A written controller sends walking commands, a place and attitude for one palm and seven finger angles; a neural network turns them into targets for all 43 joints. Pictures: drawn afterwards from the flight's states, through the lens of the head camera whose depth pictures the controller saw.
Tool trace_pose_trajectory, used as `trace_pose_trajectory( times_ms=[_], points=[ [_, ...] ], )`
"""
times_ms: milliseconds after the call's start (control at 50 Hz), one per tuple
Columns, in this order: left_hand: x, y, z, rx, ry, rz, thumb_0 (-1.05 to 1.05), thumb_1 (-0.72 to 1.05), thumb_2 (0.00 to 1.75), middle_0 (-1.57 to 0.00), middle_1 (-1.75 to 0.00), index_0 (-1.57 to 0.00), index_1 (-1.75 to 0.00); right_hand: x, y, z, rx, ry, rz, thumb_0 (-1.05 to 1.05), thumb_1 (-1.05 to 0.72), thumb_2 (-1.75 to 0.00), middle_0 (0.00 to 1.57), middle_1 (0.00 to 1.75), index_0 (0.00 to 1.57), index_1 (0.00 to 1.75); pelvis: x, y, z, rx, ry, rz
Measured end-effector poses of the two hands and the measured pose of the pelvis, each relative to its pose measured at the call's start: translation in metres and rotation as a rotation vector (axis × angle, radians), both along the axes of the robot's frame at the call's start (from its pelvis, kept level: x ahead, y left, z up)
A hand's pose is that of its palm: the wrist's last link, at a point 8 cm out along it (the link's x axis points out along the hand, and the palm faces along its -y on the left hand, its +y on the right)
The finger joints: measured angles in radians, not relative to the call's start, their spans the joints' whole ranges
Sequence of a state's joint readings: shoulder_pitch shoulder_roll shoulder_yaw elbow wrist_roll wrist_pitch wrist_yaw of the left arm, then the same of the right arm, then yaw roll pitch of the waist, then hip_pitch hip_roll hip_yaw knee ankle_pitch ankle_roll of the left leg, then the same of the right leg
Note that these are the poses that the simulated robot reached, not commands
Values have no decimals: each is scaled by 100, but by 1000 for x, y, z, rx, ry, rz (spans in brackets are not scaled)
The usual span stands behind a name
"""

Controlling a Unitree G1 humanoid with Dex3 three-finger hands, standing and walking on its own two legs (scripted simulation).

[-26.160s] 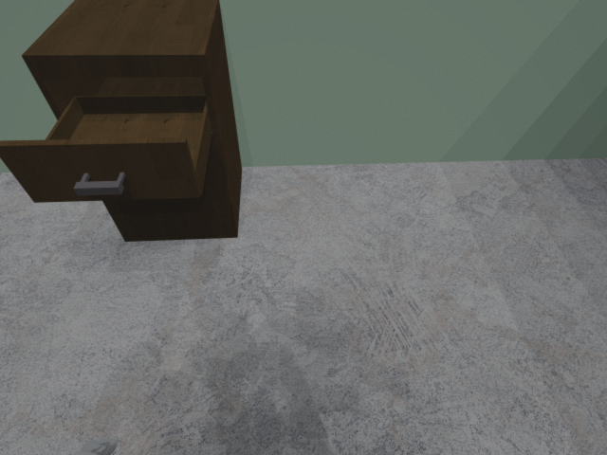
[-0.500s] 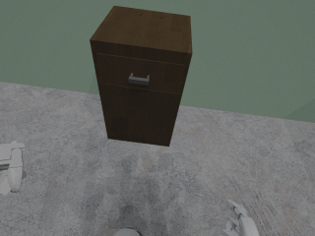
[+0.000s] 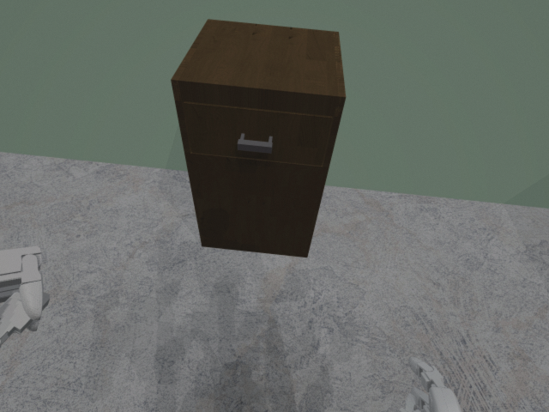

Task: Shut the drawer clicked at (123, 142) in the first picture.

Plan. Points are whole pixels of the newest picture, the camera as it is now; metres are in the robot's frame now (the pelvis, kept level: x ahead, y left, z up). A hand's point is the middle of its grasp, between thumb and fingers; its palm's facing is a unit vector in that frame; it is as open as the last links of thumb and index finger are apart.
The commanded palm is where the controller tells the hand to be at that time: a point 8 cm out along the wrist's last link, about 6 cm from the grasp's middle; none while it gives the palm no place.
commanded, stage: stop stepping back and stand still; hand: left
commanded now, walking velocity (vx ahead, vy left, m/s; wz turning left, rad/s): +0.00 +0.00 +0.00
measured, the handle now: (255, 142) +0.85 +0.10 -0.14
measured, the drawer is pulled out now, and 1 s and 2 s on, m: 0.00 0.00 0.00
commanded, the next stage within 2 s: let the arm hang, fingers relaxed in 0.16 s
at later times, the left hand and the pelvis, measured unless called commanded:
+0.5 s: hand out of the picture +0.10 +0.20 -0.15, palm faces -0.01 -0.96 -0.29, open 3.0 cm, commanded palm none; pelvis -0.01 -0.01 -0.02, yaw +1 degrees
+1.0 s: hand out of the picture -0.01 +0.16 -0.17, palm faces +0.04 -0.97 -0.25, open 6.8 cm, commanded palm none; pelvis +0.01 -0.04 +0.00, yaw +2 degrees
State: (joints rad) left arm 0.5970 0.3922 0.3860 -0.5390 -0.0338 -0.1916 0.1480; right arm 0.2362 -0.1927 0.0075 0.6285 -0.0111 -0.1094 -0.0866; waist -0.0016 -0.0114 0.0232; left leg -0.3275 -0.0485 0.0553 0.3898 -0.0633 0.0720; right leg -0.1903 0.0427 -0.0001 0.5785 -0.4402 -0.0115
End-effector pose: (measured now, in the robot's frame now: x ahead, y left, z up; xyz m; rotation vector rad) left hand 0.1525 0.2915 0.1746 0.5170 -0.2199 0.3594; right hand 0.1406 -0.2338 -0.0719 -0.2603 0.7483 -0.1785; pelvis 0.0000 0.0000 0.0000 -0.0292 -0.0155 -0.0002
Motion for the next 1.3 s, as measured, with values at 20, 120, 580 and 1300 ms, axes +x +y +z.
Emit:
trace_pose_trajectory(
  times_ms=[20,120,580,1300],
  points=[
    [1,-1,2,5,6,-5,1,89,90,-141,-159,-141,-160,-1,2,1,8,-3,3,2,-90,-90,20,30,20,30,0,0,1,0,5,0],
    [0,-16,5,29,45,-78,1,89,90,-141,-159,-141,-160,0,8,-2,39,-11,10,2,-90,-90,20,30,20,30,-3,2,0,-7,13,7],
    [-149,-75,-320,-567,1450,229,1,91,90,-106,-125,-106,-128,-65,-51,-52,8,424,-34,1,-90,-90,20,30,20,30,-7,-19,-7,18,17,40],
    [-108,-117,-312,-551,1460,226,0,92,90,-21,-30,-21,-30,-112,-40,-74,134,618,-111,1,-91,-90,20,30,20,30,23,-51,4,30,-2,24]
  ],
)
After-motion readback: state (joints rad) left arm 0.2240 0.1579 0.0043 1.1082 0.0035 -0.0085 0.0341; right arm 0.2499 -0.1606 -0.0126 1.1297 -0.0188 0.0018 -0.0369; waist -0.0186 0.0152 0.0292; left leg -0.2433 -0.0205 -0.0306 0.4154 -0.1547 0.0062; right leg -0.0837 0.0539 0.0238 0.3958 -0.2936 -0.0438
